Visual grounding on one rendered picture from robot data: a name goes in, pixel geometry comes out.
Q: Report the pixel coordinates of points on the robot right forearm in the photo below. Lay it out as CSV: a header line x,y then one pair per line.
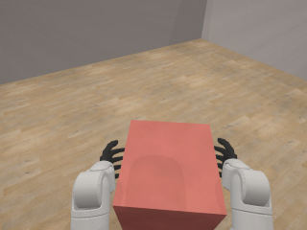
x,y
250,196

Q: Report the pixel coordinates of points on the robot left hand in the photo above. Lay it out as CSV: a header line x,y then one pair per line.
x,y
108,152

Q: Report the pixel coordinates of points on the carton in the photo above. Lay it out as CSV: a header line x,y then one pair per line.
x,y
169,178

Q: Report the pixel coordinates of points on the robot right hand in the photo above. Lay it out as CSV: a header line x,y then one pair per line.
x,y
228,153

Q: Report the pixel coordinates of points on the robot left forearm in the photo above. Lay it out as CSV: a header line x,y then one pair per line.
x,y
91,191

